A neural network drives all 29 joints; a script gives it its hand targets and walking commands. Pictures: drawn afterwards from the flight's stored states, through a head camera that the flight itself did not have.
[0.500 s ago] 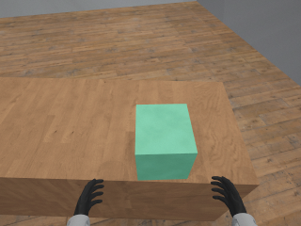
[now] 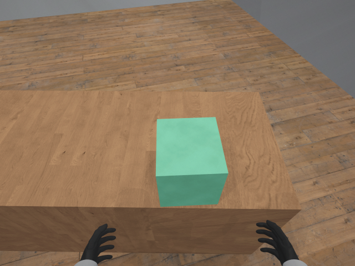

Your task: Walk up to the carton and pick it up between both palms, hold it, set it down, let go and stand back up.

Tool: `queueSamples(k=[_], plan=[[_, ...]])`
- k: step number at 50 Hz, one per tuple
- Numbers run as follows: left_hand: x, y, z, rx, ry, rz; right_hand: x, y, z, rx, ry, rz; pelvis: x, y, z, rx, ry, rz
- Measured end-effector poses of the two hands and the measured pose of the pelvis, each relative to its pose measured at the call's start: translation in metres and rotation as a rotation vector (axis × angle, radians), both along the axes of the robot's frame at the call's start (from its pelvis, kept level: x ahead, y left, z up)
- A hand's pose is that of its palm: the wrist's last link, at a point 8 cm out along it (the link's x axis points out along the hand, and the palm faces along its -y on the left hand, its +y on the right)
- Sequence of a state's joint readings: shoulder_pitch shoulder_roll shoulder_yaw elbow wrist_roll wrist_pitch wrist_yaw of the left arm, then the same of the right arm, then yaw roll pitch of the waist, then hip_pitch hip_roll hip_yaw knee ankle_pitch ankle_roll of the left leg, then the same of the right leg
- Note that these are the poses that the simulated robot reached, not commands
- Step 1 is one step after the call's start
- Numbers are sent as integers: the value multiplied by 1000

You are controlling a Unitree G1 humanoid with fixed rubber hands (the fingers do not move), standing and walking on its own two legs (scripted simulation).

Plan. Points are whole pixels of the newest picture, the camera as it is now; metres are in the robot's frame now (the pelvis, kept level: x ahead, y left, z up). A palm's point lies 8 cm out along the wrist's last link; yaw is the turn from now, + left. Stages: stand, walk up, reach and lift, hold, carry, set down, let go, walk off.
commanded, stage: set down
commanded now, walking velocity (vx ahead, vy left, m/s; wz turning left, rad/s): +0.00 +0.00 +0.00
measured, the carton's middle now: (187, 162) +0.41 +0.00 -0.09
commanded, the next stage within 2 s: let go in 0.18 s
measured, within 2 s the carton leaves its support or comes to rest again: neither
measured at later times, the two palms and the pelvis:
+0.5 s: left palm (92, 258) +0.15 +0.22 -0.08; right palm (292, 259) +0.15 -0.23 -0.08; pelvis -0.01 +0.00 +0.00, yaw +0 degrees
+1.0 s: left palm out of the picture +0.11 +0.25 -0.10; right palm out of the picture +0.10 -0.24 -0.12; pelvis +0.00 +0.00 -0.01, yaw +2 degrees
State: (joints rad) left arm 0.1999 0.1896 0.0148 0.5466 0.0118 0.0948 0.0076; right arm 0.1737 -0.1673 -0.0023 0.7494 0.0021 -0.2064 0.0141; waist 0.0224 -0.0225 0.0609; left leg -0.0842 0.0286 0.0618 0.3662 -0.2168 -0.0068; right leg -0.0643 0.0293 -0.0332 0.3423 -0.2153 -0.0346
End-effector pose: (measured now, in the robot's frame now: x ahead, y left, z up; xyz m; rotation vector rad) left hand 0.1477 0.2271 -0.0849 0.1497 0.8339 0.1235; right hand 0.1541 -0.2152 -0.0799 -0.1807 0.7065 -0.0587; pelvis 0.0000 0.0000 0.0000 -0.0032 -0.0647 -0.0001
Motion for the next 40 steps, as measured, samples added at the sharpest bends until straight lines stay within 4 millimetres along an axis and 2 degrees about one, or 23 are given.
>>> queueSamples(k=[9, 32, 38, 40], plan=[[-1, 3, -1, 17, 33, -6, -7, -5, -3, -7, 27, 2, -6, -2, -1, 3, 10, -1], [3, -2, 0, 8, 10, -17, -4, -9, 3, -19, 0, -1, -6, -1, -2, 4, 11, 0], [4, 1, 1, 18, 4, -24, -5, -8, 1, -17, 8, -7, -4, 1, -2, 2, 15, 1], [3, 5, 0, 34, -3, -36, -10, -10, -7, -22, 75, -23, -3, 1, -3, -2, 31, 13]])
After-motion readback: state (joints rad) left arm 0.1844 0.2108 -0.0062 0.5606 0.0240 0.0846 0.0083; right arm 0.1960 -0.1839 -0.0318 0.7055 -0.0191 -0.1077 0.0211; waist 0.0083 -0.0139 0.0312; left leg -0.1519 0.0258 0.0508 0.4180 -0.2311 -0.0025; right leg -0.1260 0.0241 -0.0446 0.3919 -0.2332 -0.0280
